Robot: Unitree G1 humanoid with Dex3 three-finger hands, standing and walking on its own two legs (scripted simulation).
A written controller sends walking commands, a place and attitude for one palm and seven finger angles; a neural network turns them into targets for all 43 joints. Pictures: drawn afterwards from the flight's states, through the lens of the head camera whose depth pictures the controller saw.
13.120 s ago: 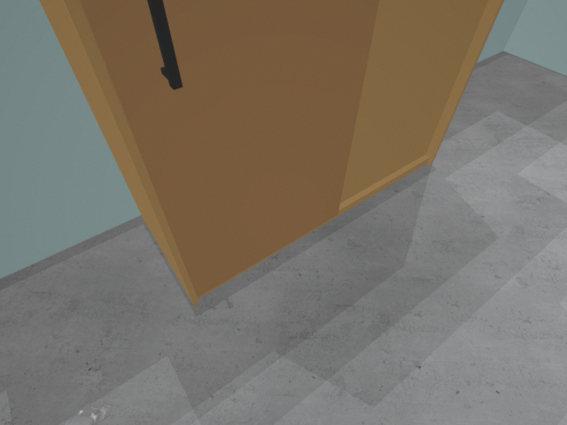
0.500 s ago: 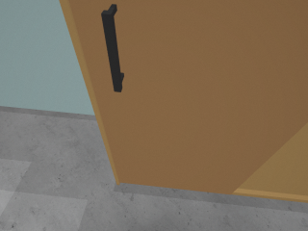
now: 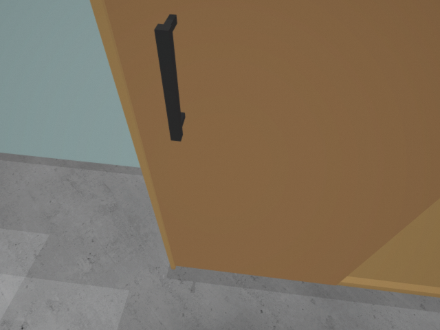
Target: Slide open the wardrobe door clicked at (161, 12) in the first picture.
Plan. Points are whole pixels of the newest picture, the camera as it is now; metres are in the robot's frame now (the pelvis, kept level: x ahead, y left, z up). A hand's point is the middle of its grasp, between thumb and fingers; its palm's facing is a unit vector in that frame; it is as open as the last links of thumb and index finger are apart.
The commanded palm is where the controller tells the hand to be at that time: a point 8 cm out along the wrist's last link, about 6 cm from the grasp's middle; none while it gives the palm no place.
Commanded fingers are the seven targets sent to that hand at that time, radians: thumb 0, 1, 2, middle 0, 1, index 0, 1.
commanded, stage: look again from close up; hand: left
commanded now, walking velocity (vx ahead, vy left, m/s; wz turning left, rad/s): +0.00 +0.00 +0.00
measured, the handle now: (174, 84) +0.44 +0.12 +0.23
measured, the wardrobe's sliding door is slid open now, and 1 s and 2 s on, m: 0.00 0.00 0.00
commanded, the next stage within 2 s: raise the hand with hooked fingers in 0.74 s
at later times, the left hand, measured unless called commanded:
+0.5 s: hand out of the picture +0.03 +0.20 -0.18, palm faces -0.01 -0.97 -0.23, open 7.4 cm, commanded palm none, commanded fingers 0.00 0.90 0.90 -0.20 -0.30 -0.20 -0.30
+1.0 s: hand (112, 302) +0.17 +0.20 -0.03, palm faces +0.25 -0.96 -0.15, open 7.5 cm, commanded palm +0.10 +0.25 -0.04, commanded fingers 0.00 0.69 0.81 -0.22 -0.44 -0.22 -0.44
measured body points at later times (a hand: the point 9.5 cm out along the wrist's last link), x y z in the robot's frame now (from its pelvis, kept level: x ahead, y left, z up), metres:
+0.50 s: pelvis +0.00 +0.00 +0.00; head +0.02 +0.01 +0.45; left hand +0.03 +0.25 -0.16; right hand +0.04 -0.24 -0.15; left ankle +0.01 +0.10 -0.74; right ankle -0.05 -0.12 -0.74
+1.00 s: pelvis -0.01 +0.00 -0.01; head +0.00 -0.01 +0.44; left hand +0.15 +0.25 -0.02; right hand +0.10 -0.24 -0.13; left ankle +0.01 +0.10 -0.74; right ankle -0.05 -0.12 -0.74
